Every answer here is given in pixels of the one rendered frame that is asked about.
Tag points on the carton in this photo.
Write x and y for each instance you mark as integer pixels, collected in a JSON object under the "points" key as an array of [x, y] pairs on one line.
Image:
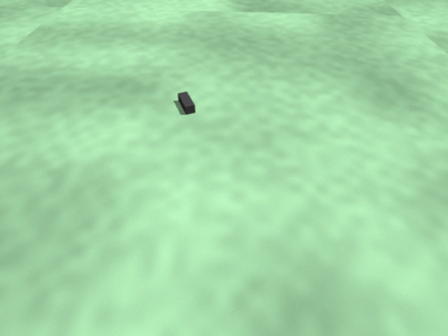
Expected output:
{"points": [[186, 103]]}

